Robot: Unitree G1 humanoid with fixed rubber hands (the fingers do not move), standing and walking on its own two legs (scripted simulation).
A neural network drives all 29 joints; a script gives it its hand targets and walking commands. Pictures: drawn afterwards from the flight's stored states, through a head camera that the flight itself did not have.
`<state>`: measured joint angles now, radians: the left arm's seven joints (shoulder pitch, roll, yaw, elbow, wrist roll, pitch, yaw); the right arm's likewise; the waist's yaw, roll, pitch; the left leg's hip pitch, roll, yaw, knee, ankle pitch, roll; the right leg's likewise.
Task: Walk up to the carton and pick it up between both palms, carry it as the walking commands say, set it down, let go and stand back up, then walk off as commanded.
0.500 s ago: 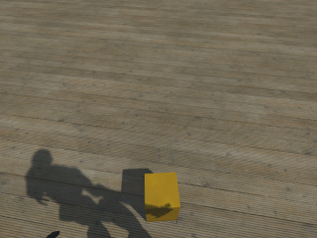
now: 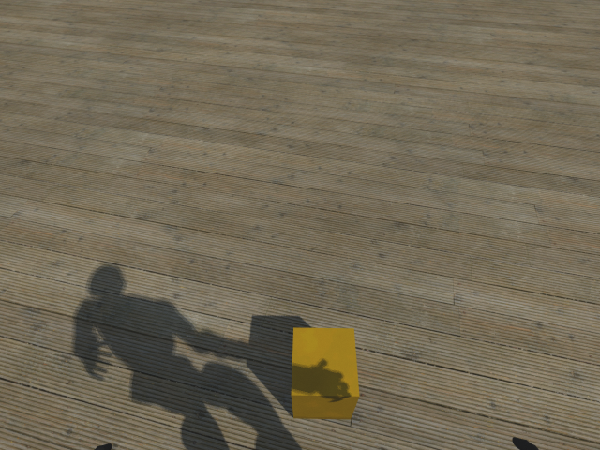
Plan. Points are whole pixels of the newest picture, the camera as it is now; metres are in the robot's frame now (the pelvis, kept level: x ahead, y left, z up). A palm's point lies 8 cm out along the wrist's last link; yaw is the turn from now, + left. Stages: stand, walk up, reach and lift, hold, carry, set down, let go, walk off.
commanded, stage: walk up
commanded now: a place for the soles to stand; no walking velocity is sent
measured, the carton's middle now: (322, 374) +0.43 -0.03 -0.65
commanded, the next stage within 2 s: reach and lift in 0.40 s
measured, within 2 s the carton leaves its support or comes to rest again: neither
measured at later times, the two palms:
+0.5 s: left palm out of the picture +0.10 +0.31 -0.11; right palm out of the picture +0.12 -0.30 -0.11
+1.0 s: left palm (146, 426) +0.19 +0.26 -0.15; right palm (480, 401) +0.23 -0.26 -0.15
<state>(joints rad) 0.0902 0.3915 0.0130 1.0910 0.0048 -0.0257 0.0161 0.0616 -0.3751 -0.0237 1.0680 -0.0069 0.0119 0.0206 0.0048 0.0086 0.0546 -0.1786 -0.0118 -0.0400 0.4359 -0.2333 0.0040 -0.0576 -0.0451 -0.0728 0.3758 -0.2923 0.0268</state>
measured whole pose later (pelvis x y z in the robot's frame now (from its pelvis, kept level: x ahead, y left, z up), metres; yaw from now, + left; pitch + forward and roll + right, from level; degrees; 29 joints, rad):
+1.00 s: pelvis -0.07 -0.02 -0.06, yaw -2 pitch +16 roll +1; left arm -0.25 0.32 0.16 0.62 -0.06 0.30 -0.03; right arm -0.35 -0.27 -0.12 0.65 -0.03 0.30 0.01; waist 0.07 -0.02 0.09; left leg -0.84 0.02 -0.01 0.86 -0.30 -0.04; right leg -0.79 -0.02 -0.03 0.93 -0.41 -0.01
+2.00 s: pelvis -0.09 -0.01 -0.11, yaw -4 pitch +46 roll +1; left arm -1.13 0.10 0.40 0.75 0.06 0.13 0.10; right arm -1.26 -0.23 -0.34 0.93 -0.13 0.12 -0.01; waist 0.05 0.02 0.05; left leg -1.55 0.03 0.00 0.98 -0.23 -0.02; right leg -1.52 0.00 0.01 1.04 -0.33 0.01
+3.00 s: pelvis -0.15 +0.00 -0.36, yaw -7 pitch +33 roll +1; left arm -1.53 0.30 0.21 1.01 -0.19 0.12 0.18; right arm -1.67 -0.40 -0.04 1.15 0.13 0.15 -0.12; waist 0.06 0.00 0.52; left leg -2.08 -0.03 -0.08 2.01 -0.51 -0.09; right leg -2.04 0.05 0.05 2.08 -0.61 0.04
